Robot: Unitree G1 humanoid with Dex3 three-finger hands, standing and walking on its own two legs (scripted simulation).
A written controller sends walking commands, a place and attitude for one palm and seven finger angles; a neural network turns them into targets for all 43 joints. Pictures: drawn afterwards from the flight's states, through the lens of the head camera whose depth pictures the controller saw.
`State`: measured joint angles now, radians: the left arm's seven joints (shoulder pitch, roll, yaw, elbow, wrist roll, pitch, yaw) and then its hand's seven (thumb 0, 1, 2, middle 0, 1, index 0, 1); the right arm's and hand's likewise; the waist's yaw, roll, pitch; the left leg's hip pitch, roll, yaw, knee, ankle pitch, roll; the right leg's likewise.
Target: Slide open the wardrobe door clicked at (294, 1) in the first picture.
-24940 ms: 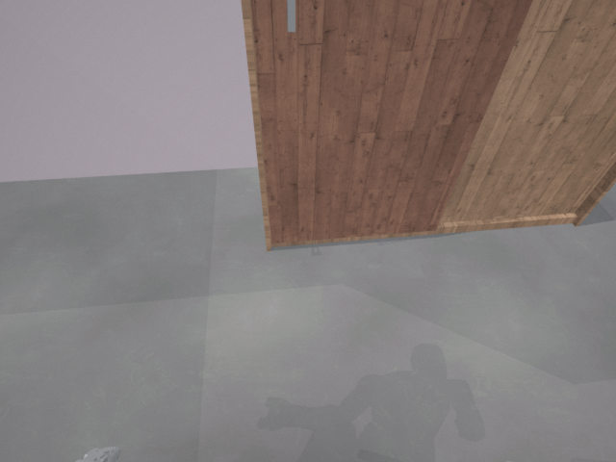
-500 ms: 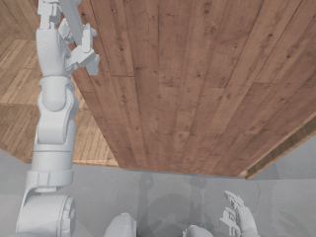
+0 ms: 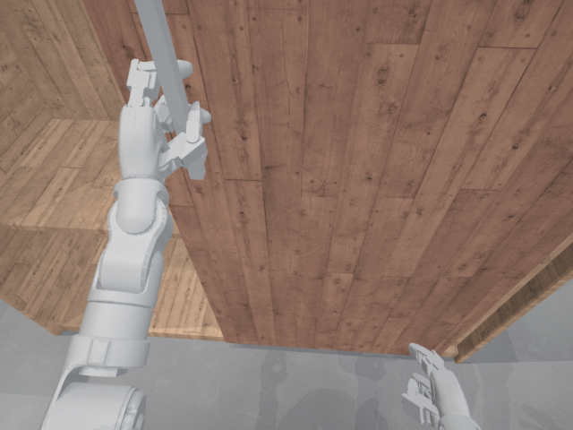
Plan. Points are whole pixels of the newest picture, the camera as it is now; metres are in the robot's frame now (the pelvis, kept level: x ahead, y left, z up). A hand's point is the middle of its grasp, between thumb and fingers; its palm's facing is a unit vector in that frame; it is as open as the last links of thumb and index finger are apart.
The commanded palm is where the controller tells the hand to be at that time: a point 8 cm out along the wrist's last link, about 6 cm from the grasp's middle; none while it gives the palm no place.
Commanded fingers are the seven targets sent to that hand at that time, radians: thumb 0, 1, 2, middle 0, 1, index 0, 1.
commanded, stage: stop walking and hold the door there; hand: left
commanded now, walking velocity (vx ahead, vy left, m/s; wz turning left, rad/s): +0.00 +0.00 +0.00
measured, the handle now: (177, 79) +0.43 +0.18 +0.26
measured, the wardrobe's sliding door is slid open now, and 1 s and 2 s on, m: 0.61 0.61 0.61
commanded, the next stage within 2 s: loosen the grip on the handle in 0.12 s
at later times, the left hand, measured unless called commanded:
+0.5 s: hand (189, 138) +0.38 +0.16 +0.22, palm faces +0.26 -0.96 -0.07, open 11.1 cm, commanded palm +0.35 +0.19 +0.20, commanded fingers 0.00 -0.55 0.20 -0.38 -1.32 -0.38 -1.32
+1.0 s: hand (187, 142) +0.38 +0.16 +0.21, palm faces +0.18 -0.98 -0.10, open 15.0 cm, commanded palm +0.35 +0.22 +0.20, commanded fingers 0.00 -0.55 0.20 -0.25 -1.15 -0.25 -1.15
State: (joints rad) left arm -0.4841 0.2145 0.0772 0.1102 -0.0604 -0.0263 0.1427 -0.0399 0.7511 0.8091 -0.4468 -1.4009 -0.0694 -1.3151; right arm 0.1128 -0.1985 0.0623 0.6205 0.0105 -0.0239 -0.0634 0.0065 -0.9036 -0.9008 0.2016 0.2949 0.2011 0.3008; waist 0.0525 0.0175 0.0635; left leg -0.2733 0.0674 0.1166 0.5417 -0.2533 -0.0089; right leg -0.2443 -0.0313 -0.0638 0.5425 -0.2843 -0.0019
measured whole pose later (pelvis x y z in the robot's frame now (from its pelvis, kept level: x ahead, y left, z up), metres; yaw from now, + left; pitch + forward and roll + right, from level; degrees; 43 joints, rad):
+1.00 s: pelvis -0.01 -0.01 +0.00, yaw -4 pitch +1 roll +0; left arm -0.47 0.30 0.21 0.37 -0.09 -0.25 0.06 -0.01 -0.55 0.20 -0.39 -1.28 -0.21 -1.11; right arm 0.26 -0.25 0.02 0.70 0.03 -0.17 -0.06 0.01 -0.91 -0.90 0.20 0.29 0.20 0.30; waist 0.01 0.00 -0.03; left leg -0.32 0.02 0.01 0.55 -0.25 -0.01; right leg -0.32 0.01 -0.01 0.56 -0.26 -0.02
